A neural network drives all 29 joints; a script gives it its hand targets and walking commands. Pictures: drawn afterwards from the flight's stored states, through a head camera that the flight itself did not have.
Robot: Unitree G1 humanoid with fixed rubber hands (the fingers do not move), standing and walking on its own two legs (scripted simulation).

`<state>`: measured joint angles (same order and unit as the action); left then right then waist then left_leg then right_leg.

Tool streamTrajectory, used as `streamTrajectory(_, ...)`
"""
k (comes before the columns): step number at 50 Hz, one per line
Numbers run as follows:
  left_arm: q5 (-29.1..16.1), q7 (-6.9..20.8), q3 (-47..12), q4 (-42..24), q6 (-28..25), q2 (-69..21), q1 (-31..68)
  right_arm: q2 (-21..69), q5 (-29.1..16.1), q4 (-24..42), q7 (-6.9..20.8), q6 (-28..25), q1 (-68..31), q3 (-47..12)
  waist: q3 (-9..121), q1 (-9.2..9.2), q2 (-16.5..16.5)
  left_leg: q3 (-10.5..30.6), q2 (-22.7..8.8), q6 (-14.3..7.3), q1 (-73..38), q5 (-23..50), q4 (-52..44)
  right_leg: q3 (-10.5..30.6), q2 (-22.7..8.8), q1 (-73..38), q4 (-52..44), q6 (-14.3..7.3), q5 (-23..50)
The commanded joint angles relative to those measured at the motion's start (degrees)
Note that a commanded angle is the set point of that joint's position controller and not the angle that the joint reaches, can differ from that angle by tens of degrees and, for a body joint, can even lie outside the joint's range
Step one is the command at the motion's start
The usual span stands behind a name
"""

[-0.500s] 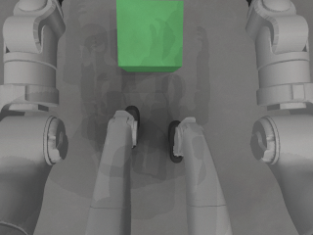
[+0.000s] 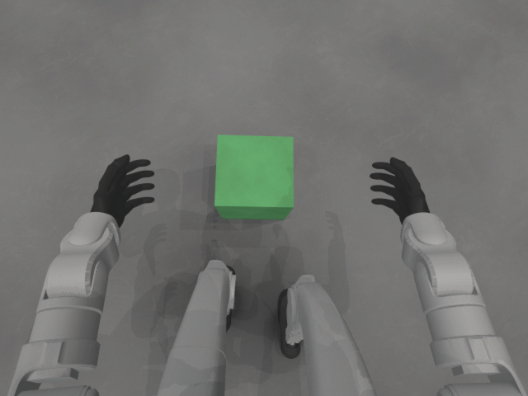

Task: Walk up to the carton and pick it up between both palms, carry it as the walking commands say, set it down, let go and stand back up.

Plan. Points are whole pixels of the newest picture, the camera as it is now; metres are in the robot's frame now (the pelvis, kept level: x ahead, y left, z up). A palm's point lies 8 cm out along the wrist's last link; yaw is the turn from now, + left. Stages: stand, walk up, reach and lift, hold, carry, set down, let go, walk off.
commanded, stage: let go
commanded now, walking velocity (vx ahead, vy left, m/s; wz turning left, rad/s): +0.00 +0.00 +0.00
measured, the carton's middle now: (254, 181) +0.52 +0.03 -0.56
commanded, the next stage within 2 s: stand in 0.92 s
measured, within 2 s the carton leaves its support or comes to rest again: neither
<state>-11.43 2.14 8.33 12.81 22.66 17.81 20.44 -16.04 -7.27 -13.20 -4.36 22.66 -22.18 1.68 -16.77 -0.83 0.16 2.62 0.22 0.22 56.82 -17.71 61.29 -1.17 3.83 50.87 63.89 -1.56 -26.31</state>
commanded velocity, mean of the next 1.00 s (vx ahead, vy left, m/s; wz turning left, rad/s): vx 0.00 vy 0.00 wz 0.00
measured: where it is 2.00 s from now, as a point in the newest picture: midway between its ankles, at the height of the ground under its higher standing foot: (256, 322)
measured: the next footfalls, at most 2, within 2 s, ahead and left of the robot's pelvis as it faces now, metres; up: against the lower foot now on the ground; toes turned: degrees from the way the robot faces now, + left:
none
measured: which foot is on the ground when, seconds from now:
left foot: down 0.00-1.00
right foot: down 0.00-1.00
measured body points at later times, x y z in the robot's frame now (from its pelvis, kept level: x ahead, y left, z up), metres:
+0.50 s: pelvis +0.07 -0.01 +0.07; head +0.11 +0.00 +0.52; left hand +0.23 +0.24 -0.01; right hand +0.26 -0.24 +0.00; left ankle +0.12 +0.12 -0.65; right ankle +0.05 -0.10 -0.65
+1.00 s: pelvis +0.09 -0.02 +0.08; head +0.09 -0.01 +0.53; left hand +0.24 +0.24 +0.00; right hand +0.26 -0.25 +0.00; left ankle +0.12 +0.12 -0.65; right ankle +0.05 -0.10 -0.65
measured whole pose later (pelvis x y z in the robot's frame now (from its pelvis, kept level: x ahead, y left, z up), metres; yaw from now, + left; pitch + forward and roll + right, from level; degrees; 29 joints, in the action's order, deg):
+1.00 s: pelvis +0.09 -0.02 +0.08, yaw +2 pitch -2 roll +0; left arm -5.7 1.5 4.7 27.6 7.6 13.4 -13.2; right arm -13.7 -4.9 -30.4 2.2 3.8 13.2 1.3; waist -1.4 -0.8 0.5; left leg 3.2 0.3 1.1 17.0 -15.9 35.1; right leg -0.8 3.2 9.8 34.3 -2.7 -22.3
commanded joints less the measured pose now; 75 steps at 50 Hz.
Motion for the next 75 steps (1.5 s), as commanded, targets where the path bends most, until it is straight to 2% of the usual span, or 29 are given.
streamTrajectory(1, 10.2, 1.3, -3.8, 7.2, -5.5, 0.2, -7.3, 2.8, 7.3, -6.7, 3.8, -5.9, 3.2, 4.1, 48.4, 0.08, -2.3, 0.6, 1.8, -0.3, -37.4, 2.2, -16.7, 2.6, -1.2, -7.1, -21.2, 1.5, 1.8)
streamTrajectory(3, 12.4, 1.4, -3.6, 9.8, -7.4, 0.1, -6.4, 2.6, 8.3, -11.3, 5.3, -8.3, 3.4, 4.5, 36.0, 0.29, -2.1, -0.3, 1.7, -0.1, -35.0, -6.6, -20.5, 2.3, -2.7, -4.4, -25.8, 0.8, -5.7)
streamTrajectory(7, 14.5, 1.8, -4.3, 9.4, -10.6, -0.6, -11.6, 2.4, 8.7, -14.3, 5.8, -13.1, 10.1, 4.4, 28.5, 1.82, 2.2, -2.2, 3.0, 0.9, -45.0, -5.3, -22.7, 2.3, -5.3, -7.2, -34.8, -0.7, -10.1)
streamTrajectory(8, 15.1, 1.6, -3.6, 10.6, -11.3, 0.1, -11.1, 2.1, 7.8, -14.4, 6.3, -14.0, 8.6, 3.3, 25.2, -0.16, 1.7, -1.7, 2.9, 1.2, -45.3, -5.5, -22.6, 2.5, -6.0, -4.9, -35.3, -0.8, -11.3)
streamTrajectory(10, 14.6, 2.0, -4.4, 8.5, -13.0, -0.7, -17.1, 2.1, 8.8, -12.6, 6.2, -15.4, 15.6, 2.8, 26.4, 1.74, 3.7, -2.5, 3.3, 1.4, -50.4, -0.5, -24.0, 2.6, -6.1, -8.4, -38.0, -0.9, -7.4)
streamTrajectory(15, 13.8, 2.7, -5.4, -0.2, -17.1, 0.6, -24.5, 0.0, 10.3, -5.4, 6.7, -18.7, 25.3, 3.4, 29.7, 2.86, 0.5, -2.7, 2.9, 1.1, -58.7, 11.4, -27.7, 2.8, -3.3, -21.1, -38.6, 0.0, 9.4)
streamTrajectory(21, 11.2, 3.1, -7.2, -4.8, -19.8, 1.6, -30.4, -0.1, 7.5, 1.1, 7.3, -21.5, 31.3, 1.9, 29.2, 1.97, 1.1, -1.7, 4.2, 0.7, -65.6, 21.0, -28.5, 3.8, -3.2, -25.4, -41.1, -0.3, 18.2)
streamTrajectory(24, 11.9, 3.3, -7.1, -2.5, -19.1, 1.9, -31.8, 0.2, 7.9, -1.1, 7.5, -20.8, 33.2, 1.2, 19.4, 1.44, 4.7, -2.0, 4.2, 0.8, -65.9, 16.1, -29.7, 3.7, -4.9, -21.9, -44.3, -0.2, 12.1)
streamTrajectory(27, 13.3, 3.1, -4.9, -1.2, -17.8, 2.5, -34.2, -1.2, 9.1, -1.7, 7.6, -19.4, 34.7, 2.4, 16.3, 1.33, 3.3, -2.9, 4.0, 1.8, -67.4, 13.7, -30.9, 3.6, -4.9, -22.6, -44.7, -0.3, 10.0)
streamTrajectory(28, 13.6, 3.2, -4.7, -2.0, -17.4, 3.1, -34.1, -1.4, 8.8, -0.3, 7.4, -19.5, 34.4, 2.5, 15.9, 1.02, 6.3, -2.6, 4.5, 1.6, -68.9, 15.5, -30.0, 4.1, -6.1, -21.0, -46.2, -0.7, 10.5)
streamTrajectory(31, 12.0, 3.6, -5.2, -1.4, -17.0, 3.2, -33.6, -2.1, 9.0, -1.8, 7.1, -18.7, 36.0, 3.2, 17.8, 3.17, 5.1, -2.7, 4.4, 1.1, -68.4, 17.1, -30.3, 4.6, -5.1, -24.5, -45.4, -0.2, 14.6)
streamTrajectory(34, 13.1, 3.3, -5.0, -0.3, -16.5, 4.1, -35.2, -1.4, 8.4, -2.2, 7.1, -18.5, 36.4, 2.1, 18.4, 1.39, 5.4, -2.3, 4.5, 0.4, -68.0, 19.6, -30.0, 4.8, -5.4, -26.2, -45.3, 0.6, 17.9)
streamTrajectory(35, 12.9, 3.3, -5.1, -1.8, -16.8, 4.5, -34.7, -1.8, 8.0, -1.8, 7.2, -18.5, 37.2, 1.7, 20.5, 2.92, 5.0, -2.3, 4.6, 0.3, -68.0, 20.5, -30.3, 4.5, -4.7, -27.9, -44.4, 0.9, 20.0)
streamTrajectory(42, 12.9, 1.7, -4.1, -0.3, -13.9, 3.5, -35.5, -2.6, 7.9, -3.8, 5.7, -19.4, 38.0, 1.9, 21.5, 2.75, 6.1, -1.4, 4.3, 0.3, -61.9, 19.3, -30.7, 5.3, -5.0, -30.8, -42.3, 1.7, 25.9)
streamTrajectory(43, 12.6, 1.1, -3.9, -2.0, -13.2, 3.3, -34.4, -3.5, 7.9, -4.5, 5.7, -19.6, 39.5, 2.8, 24.5, 3.66, 2.8, -0.9, 3.6, 0.2, -62.8, 18.1, -31.1, 4.4, -3.8, -32.6, -40.8, 1.9, 23.3)
streamTrajectory(45, 13.0, 0.7, -4.1, -1.3, -12.7, 3.3, -34.5, -3.0, 8.0, -3.8, 5.3, -19.6, 38.0, 2.0, 23.9, 2.97, 4.6, -1.2, 3.9, 0.0, -60.9, 18.2, -31.0, 4.6, -3.9, -32.9, -40.3, 2.3, 25.6)
streamTrajectory(46, 11.9, -1.2, 0.2, 9.1, -16.4, 7.9, -29.7, -10.7, 9.5, -14.5, 4.8, -20.5, 33.6, 3.5, 34.0, -1.81, 3.8, 0.5, -3.2, -0.6, -49.4, 25.5, -29.8, 3.7, -6.4, -40.6, -33.6, 2.5, 30.3)
streamTrajectory(47, 13.3, -2.0, 0.0, 11.6, -17.9, 9.2, -32.1, -7.8, 8.8, -13.9, 5.0, -20.8, 31.6, 3.5, 34.1, -1.91, 5.3, 0.3, -2.7, -0.9, -46.6, 24.5, -29.7, 3.9, -6.3, -43.6, -33.2, 2.7, 30.7)
streamTrajectory(50, 14.2, -2.7, -1.0, 13.7, -20.7, 8.5, -34.9, -7.9, 10.6, -15.2, 5.4, -22.4, 32.7, 3.5, 28.8, -1.26, 5.1, 0.0, -1.8, -1.4, -44.7, 12.8, -28.6, 7.7, -8.2, -38.1, -37.5, 1.7, 19.7)
streamTrajectory(53, 14.5, -2.5, -1.1, 15.2, -22.4, 8.8, -33.4, -8.9, 11.2, -17.7, 5.2, -23.4, 34.8, 3.7, 25.5, 0.12, 5.8, 0.8, -2.7, -2.5, -45.0, 14.2, -29.2, 7.5, -7.6, -35.8, -38.1, 1.4, 20.5)
streamTrajectory(54, 14.9, -2.4, -0.9, 15.4, -23.1, 8.0, -33.2, -10.2, 11.8, -18.7, 5.0, -23.4, 34.4, 3.9, 24.8, 0.63, 2.5, 0.3, -3.0, -2.1, -44.5, 13.7, -29.5, 9.0, -8.8, -35.8, -39.5, 1.2, 19.3)
streamTrajectory(56, 15.1, -2.5, -0.8, 16.0, -23.8, 9.6, -33.2, -10.5, 11.6, -19.4, 5.3, -23.9, 34.0, 4.5, 21.5, 0.56, 7.0, 1.3, -2.9, -2.4, -43.5, 12.4, -30.5, 8.1, -8.0, -33.5, -40.5, 1.2, 19.2)
streamTrajectory(58, 15.2, -2.8, -0.7, 17.0, -24.2, 10.1, -34.1, -9.7, 11.3, -19.7, 5.5, -24.1, 33.2, 4.6, 19.7, -0.08, 7.2, 0.8, -2.6, -2.2, -41.4, 11.8, -29.9, 9.5, -9.2, -34.6, -41.9, 2.7, 21.3)
streamTrajectory(61, 15.9, -2.7, -0.3, 16.7, -24.7, 11.3, -32.9, -9.8, 11.2, -20.4, 5.1, -24.6, 33.6, 4.5, 17.2, 1.39, 4.9, 0.9, -2.4, -2.7, -42.4, 10.8, -31.4, 9.6, -8.4, -31.8, -42.5, 0.8, 16.7)
streamTrajectory(62, 15.9, -3.0, -0.5, 16.8, -25.1, 10.2, -33.6, -10.3, 11.8, -20.8, 5.0, -24.8, 32.9, 4.6, 16.9, 0.02, 5.2, 1.8, -2.8, -2.8, -40.8, 10.1, -31.0, 10.6, -8.6, -32.3, -43.1, 0.9, 15.9)
streamTrajectory(65, 15.7, -3.2, 0.2, 17.0, -25.3, 12.2, -33.2, -9.6, 10.9, -21.0, 5.2, -25.0, 33.3, 5.1, 16.7, 0.81, 8.1, 1.3, -2.3, -2.5, -41.9, 9.9, -30.6, 11.8, -9.3, -31.0, -44.3, 1.3, 15.0)
streamTrajectory(70, 15.5, -3.3, -0.9, 17.7, -26.4, 10.2, -35.3, -10.9, 11.5, -22.0, 5.0, -25.7, 33.0, 5.3, 15.4, -0.19, 4.2, 2.8, -2.6, -3.1, -39.8, 8.1, -31.5, 11.6, -8.7, -31.2, -44.2, 0.2, 11.1)
streamTrajectory(71, 15.8, -3.0, -0.6, 17.6, -26.2, 11.7, -31.7, -11.2, 11.2, -22.0, 5.2, -25.8, 32.8, 5.4, 15.9, 1.06, 7.1, 1.5, -2.1, -3.0, -41.0, 8.2, -31.5, 11.6, -8.7, -29.4, -44.4, 0.0, 7.9)
streamTrajectory(75, 15.5, -3.2, -0.5, 17.9, -26.4, 11.2, -34.4, -10.6, 11.1, -22.3, 4.9, -25.8, 32.8, 5.5, 15.5, 0.87, 2.6, 2.9, -2.7, -3.2, -40.8, 6.4, -31.4, 12.5, -8.3, -29.2, -44.0, 0.1, 7.6)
